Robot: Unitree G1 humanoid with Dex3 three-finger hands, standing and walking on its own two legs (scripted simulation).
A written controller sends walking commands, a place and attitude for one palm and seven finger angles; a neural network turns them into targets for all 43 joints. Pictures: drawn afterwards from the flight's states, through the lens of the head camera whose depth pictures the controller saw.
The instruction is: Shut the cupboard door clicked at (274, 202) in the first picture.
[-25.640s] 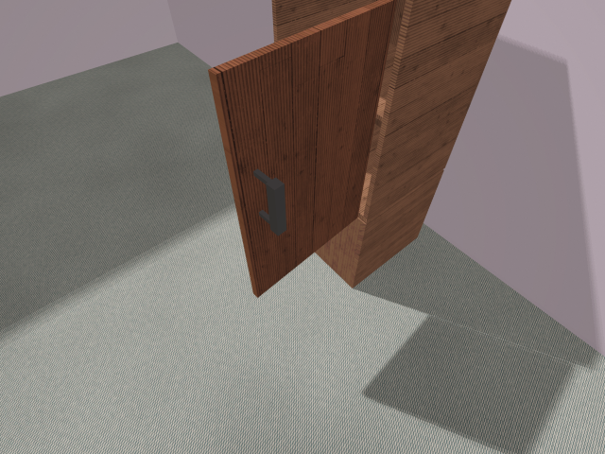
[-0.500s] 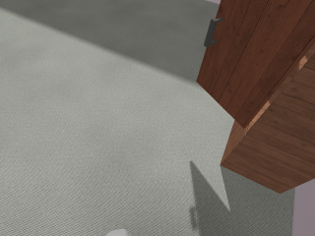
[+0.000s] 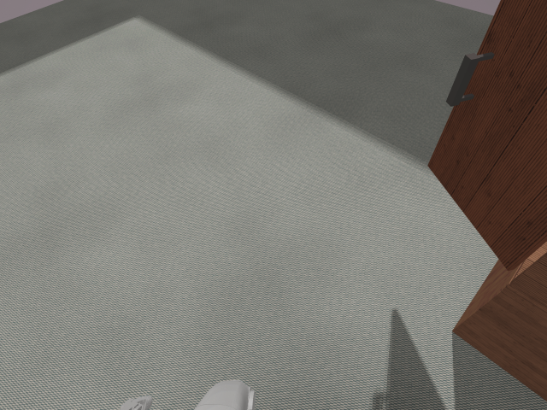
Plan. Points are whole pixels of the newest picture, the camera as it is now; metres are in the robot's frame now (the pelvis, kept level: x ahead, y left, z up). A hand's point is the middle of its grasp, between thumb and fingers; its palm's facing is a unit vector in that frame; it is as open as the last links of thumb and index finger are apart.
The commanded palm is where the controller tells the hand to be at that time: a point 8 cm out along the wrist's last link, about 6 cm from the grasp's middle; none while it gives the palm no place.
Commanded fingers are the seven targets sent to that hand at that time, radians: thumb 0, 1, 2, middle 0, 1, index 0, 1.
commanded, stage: walk to a spot facing it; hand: left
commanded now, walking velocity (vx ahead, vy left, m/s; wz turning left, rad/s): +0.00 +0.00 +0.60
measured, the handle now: (469, 79) +0.80 -0.45 +0.00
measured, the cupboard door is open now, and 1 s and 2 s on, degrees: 59 59 59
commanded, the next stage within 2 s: turn to face it in 1.44 s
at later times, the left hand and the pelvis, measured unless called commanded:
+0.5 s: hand out of the picture +0.06 +0.26 -0.15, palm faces +0.29 -0.93 -0.23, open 7.4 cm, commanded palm none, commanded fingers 0.00 0.90 0.90 -0.20 -0.30 -0.20 -0.30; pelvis +0.05 +0.03 +0.01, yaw +17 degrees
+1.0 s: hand out of the picture +0.13 +0.19 -0.15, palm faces +0.59 -0.77 -0.23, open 7.3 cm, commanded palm none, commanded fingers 0.00 0.90 0.90 -0.20 -0.30 -0.20 -0.30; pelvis +0.23 +0.04 +0.01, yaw +36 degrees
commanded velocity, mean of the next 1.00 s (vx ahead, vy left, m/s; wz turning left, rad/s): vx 0.29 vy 0.00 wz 0.57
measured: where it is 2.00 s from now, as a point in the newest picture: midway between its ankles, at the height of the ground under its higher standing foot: (199, 329)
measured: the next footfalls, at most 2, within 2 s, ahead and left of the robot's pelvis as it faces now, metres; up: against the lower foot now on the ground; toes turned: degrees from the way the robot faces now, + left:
left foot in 0.22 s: +0.01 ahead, +0.14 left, +0.00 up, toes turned +14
right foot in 0.66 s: +0.26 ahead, -0.05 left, +0.00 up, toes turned +17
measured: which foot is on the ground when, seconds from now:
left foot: up 0.00-0.20, down 0.22-0.66, up 0.68-1.00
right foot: down 0.00-0.22, up 0.24-0.64, down 0.66-1.00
